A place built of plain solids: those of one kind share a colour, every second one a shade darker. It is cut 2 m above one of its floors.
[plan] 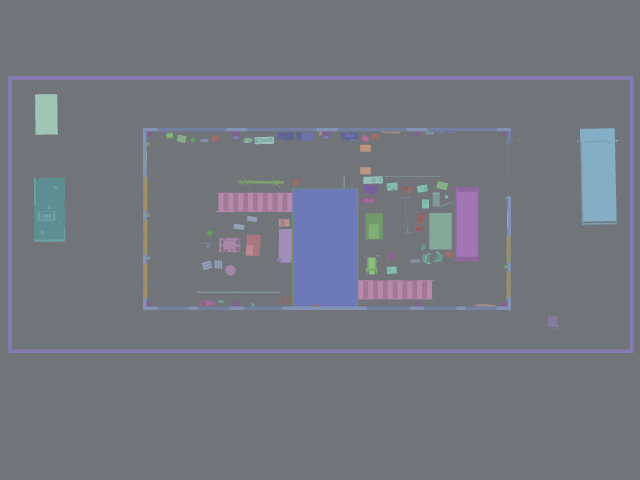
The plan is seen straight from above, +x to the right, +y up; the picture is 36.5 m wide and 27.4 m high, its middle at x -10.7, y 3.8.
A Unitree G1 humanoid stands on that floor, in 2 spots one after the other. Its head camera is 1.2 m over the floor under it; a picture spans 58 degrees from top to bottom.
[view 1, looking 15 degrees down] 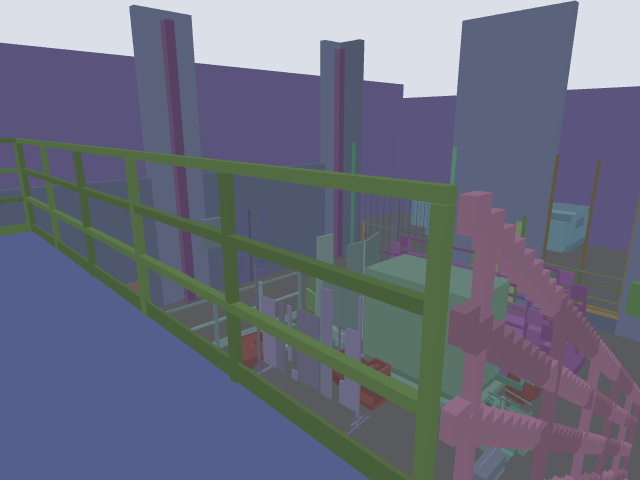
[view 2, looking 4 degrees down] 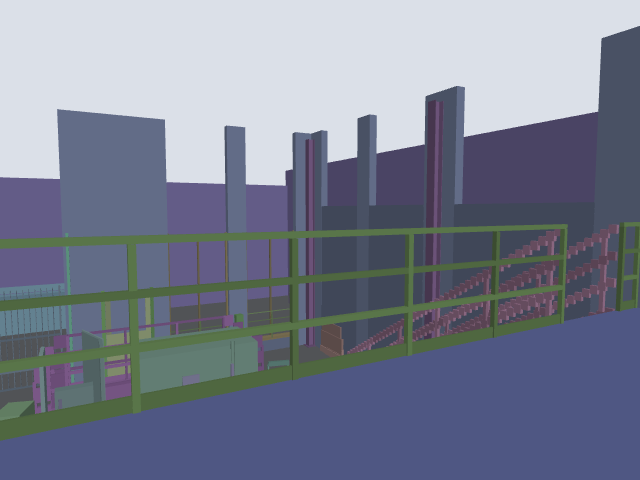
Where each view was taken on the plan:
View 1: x -9.54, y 0.95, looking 46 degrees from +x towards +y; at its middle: control_cabinet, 7.93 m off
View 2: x -11.26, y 5.95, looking -29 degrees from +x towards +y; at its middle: wall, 12.30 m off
